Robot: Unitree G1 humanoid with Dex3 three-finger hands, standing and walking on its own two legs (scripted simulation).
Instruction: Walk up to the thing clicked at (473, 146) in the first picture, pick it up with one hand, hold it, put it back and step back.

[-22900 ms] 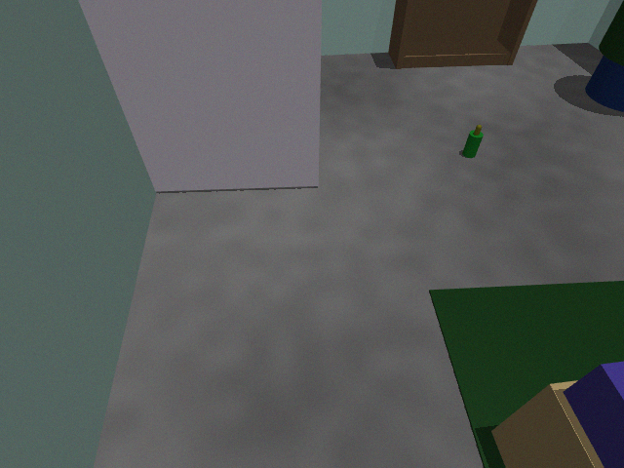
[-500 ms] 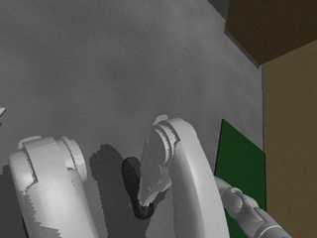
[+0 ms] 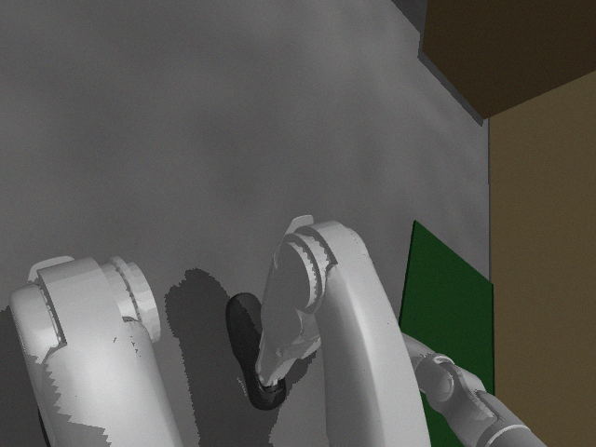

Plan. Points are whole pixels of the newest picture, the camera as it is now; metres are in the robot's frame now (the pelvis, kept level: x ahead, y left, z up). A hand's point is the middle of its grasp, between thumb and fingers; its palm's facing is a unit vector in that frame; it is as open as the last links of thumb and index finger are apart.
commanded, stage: settle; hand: left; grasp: from the side
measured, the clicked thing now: out of the picture +0.42 +0.29 -0.19
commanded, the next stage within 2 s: lift in 1.92 s
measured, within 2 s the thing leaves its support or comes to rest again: leaves its support in 0.32 s
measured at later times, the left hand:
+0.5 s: hand out of the picture +0.39 +0.30 -0.14, palm faces +0.35 -0.94 -0.02, open 9.4 cm
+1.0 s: hand out of the picture +0.38 +0.30 -0.02, palm faces +0.33 -0.94 -0.05, open 9.5 cm
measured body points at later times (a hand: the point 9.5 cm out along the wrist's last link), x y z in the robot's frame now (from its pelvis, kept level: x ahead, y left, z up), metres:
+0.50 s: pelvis +0.00 -0.01 +0.02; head +0.20 +0.19 +0.36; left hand +0.37 +0.34 -0.13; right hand +0.20 -0.24 -0.02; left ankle +0.08 +0.12 -0.25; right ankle +0.15 -0.14 -0.25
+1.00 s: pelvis +0.01 -0.02 +0.05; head +0.19 +0.11 +0.44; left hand +0.35 +0.35 -0.02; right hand +0.21 -0.24 -0.05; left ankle +0.08 +0.12 -0.25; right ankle +0.16 -0.14 -0.25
